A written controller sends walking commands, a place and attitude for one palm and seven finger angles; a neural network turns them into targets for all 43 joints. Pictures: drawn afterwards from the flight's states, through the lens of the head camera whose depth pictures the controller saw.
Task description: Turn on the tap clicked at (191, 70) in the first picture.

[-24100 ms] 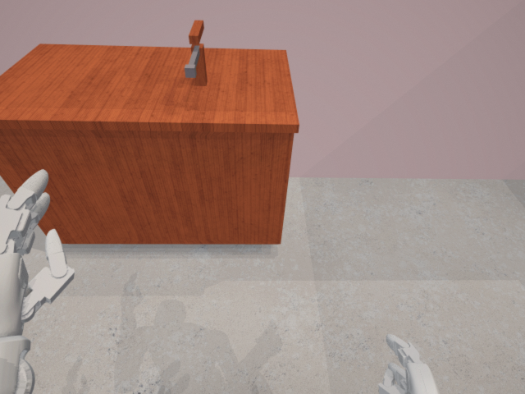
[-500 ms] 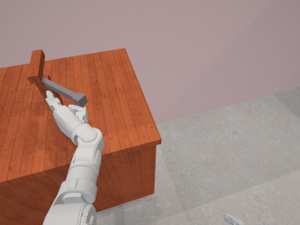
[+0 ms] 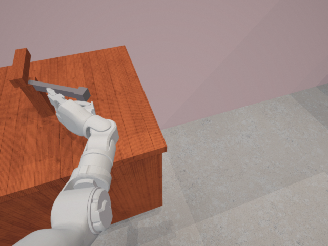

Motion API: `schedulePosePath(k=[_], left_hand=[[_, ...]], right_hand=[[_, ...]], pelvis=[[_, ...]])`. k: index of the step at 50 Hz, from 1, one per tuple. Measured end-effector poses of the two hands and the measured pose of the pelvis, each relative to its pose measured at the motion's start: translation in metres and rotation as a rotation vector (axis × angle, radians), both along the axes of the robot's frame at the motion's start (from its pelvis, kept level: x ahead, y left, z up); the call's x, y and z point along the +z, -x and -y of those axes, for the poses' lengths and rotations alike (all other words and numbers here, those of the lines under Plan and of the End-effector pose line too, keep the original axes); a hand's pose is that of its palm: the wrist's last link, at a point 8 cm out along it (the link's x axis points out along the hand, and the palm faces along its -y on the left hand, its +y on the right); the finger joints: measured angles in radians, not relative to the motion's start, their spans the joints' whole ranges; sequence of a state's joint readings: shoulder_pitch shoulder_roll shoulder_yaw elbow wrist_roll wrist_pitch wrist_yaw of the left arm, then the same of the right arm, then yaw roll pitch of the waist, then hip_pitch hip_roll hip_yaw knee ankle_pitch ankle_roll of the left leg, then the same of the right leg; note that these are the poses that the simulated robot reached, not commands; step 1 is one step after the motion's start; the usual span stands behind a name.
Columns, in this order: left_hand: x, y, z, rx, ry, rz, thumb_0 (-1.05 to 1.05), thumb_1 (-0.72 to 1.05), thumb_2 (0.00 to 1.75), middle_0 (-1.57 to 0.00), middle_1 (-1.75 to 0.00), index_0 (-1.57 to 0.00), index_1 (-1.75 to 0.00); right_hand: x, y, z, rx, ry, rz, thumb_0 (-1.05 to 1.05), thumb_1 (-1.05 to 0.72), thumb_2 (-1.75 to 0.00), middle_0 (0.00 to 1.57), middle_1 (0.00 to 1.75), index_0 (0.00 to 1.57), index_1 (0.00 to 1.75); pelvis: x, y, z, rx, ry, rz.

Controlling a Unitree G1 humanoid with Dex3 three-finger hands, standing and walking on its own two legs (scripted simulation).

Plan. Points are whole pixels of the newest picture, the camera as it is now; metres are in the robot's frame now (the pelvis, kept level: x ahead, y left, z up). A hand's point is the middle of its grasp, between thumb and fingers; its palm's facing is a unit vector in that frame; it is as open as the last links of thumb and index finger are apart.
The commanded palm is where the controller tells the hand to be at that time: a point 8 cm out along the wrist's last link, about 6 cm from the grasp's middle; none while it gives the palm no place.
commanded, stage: push the lever round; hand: left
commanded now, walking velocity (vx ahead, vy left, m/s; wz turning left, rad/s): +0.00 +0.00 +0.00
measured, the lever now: (82, 94) +0.48 +0.21 +0.11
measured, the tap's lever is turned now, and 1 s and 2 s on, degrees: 56 86 86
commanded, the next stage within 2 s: lift the hand up off the lever in 0.42 s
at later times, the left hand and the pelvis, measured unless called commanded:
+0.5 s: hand (96, 95) +0.49 +0.18 +0.09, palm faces +0.81 -0.57 -0.16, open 7.8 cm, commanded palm +0.44 +0.20 +0.10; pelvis +0.01 +0.00 +0.00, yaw -1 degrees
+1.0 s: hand (85, 94) +0.48 +0.20 +0.11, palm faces +0.82 -0.57 -0.11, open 7.8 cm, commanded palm +0.42 +0.21 +0.12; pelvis +0.02 +0.01 +0.01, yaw -1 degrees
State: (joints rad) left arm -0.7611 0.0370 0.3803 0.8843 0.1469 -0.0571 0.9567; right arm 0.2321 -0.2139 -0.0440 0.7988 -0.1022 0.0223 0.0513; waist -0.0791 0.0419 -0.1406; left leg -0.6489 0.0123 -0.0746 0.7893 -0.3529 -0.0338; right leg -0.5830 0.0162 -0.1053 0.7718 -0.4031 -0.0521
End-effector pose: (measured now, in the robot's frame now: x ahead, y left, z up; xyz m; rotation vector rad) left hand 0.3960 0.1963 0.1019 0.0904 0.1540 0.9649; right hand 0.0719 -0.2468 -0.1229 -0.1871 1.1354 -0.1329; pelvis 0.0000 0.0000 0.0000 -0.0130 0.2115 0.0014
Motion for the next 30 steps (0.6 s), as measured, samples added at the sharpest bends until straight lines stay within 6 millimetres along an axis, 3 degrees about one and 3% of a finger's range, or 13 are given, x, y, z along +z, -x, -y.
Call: schedulePosePath(k=[13, 30], left_hand=[[-0.002, -0.023, 0.006, 0.011, 0.003, -0.007, 0.01, 0.9, 0.9, -0.15, -0.15, -0.14, -0.15], [-0.002, -0.045, 0.004, 0.003, 0.008, -0.006, 0.01, 0.9, 0.9, -0.15, -0.15, -0.15, -0.16]], right_hand=[[-0.003, 0.04, 0.008, -0.058, 0.005, -0.093, 0.01, -0.91, -0.9, 0.2, 0.3, 0.2, 0.29], [0.0, 0.045, 0.006, -0.07, 0.008, -0.117, 0.01, -0.91, -0.9, 0.2, 0.3, 0.2, 0.29]], pelvis=[[-0.001, -0.003, 0.003, -0.012, -0.003, -0.033], [-0.001, -0.011, 0.0, -0.02, 0.001, -0.06]])
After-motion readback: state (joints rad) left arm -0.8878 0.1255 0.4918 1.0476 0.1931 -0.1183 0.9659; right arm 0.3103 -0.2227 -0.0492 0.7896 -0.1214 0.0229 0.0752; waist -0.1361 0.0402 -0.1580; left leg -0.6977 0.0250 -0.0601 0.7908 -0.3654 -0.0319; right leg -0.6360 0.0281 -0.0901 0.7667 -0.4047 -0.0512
